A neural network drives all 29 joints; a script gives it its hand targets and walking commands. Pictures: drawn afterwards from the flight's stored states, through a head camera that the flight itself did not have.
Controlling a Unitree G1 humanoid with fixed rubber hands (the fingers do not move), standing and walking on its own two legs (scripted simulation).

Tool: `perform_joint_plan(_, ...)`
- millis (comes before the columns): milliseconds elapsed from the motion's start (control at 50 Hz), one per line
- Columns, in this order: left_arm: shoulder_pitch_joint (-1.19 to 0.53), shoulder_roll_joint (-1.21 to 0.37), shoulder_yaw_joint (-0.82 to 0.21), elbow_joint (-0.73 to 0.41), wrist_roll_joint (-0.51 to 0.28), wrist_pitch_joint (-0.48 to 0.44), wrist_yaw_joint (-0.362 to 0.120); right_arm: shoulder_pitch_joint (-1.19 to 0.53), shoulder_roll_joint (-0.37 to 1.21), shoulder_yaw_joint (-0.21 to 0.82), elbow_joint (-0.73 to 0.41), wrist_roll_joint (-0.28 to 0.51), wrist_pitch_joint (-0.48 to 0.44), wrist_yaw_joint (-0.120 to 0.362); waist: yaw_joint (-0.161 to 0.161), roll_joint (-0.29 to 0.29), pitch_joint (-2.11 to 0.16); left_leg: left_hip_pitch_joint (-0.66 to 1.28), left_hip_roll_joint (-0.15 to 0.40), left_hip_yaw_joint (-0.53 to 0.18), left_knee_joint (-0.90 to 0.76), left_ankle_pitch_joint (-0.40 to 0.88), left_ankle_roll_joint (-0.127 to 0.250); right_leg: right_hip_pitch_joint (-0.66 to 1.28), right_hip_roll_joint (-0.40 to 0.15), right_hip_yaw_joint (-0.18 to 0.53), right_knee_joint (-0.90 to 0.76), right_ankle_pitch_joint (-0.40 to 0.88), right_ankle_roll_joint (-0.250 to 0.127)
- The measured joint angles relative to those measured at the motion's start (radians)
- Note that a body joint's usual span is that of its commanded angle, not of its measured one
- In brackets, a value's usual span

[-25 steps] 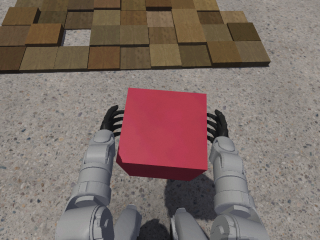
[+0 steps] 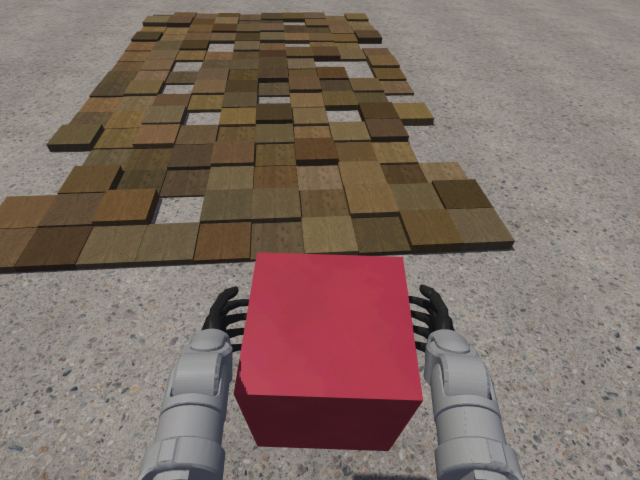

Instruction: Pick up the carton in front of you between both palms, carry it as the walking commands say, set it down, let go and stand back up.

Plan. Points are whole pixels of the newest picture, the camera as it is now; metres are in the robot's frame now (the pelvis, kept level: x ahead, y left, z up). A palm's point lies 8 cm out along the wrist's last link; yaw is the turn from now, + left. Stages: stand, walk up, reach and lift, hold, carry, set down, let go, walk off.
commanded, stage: reach and lift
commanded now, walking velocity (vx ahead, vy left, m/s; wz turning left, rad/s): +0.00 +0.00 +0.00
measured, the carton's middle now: (326, 356) +0.31 +0.00 -0.06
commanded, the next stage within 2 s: hold in 0.92 s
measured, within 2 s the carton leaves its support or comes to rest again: neither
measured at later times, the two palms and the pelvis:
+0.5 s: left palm (213, 335) +0.29 +0.15 +0.03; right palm (438, 337) +0.29 -0.15 +0.03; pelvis -0.01 +0.01 +0.00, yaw +0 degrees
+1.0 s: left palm (212, 330) +0.29 +0.15 +0.04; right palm (443, 330) +0.29 -0.15 +0.05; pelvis +0.00 +0.00 +0.01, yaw +0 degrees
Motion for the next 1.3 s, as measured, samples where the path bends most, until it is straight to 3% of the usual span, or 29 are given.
perform_joint_plan(360,-0.063,-0.016,0.040,-0.015,0.037,0.042,-0.017,-0.060,0.018,-0.046,-0.017,-0.048,0.039,0.018,-0.001,-0.001,0.080,0.037,-0.004,0.006,0.004,0.009,0.005,0.040,-0.007,-0.003,-0.002,0.011,0.006)
perform_joint_plan(920,0.001,0.000,-0.030,-0.102,0.010,0.113,-0.010,0.003,0.000,0.032,-0.104,-0.022,0.117,0.016,0.001,0.002,0.073,0.127,0.005,0.006,-0.075,0.023,0.004,0.128,-0.011,-0.011,-0.078,0.024,-0.001)
perform_joint_plan(1080,0.026,0.005,-0.064,-0.175,-0.012,0.159,-0.002,0.029,-0.007,0.064,-0.178,0.000,0.166,0.008,-0.005,0.002,0.068,0.162,0.007,0.002,-0.101,0.035,0.004,0.166,-0.013,-0.015,-0.109,0.038,-0.002)
perform_joint_plan(1300,-0.024,-0.006,-0.030,-0.133,0.021,0.184,-0.016,-0.013,0.004,0.025,-0.140,-0.035,0.188,0.021,-0.002,0.003,0.087,0.162,0.006,0.010,-0.082,0.035,0.006,0.165,-0.012,-0.011,-0.089,0.040,0.001)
